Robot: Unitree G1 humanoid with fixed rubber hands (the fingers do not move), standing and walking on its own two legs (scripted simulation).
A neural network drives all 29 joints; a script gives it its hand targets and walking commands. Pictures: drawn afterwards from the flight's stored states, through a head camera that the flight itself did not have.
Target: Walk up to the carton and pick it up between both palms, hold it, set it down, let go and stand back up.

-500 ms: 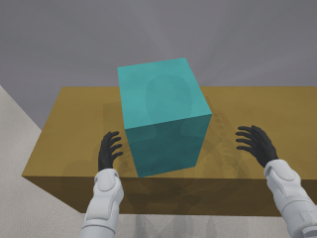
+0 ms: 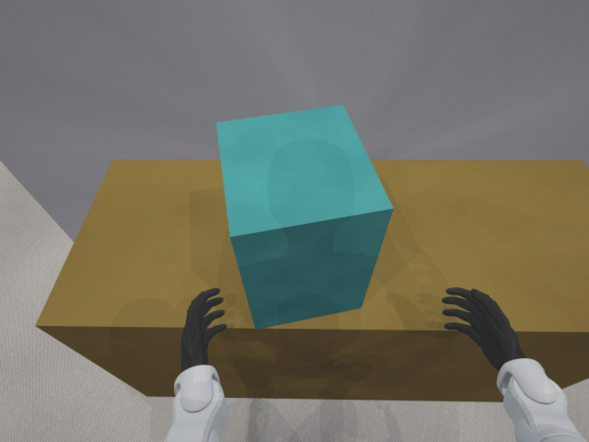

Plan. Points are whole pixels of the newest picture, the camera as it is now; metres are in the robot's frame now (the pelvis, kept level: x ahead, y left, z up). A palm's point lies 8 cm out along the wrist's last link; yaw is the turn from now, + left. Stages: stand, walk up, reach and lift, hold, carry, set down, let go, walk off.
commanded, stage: set down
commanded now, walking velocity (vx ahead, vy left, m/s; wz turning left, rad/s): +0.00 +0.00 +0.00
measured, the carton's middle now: (296, 225) +0.47 +0.05 -0.02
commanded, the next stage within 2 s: let go in 1.20 s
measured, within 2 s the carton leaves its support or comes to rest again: neither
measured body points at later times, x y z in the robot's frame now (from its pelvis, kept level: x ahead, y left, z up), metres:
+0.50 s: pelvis +0.02 +0.01 +0.01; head +0.06 +0.02 +0.45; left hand +0.23 +0.20 -0.05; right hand +0.25 -0.23 -0.06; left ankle +0.01 +0.16 -0.73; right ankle +0.00 -0.07 -0.73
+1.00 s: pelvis +0.02 +0.02 +0.01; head +0.03 +0.04 +0.46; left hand +0.20 +0.23 -0.07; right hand +0.22 -0.20 -0.07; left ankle +0.01 +0.16 -0.73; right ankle +0.00 -0.07 -0.73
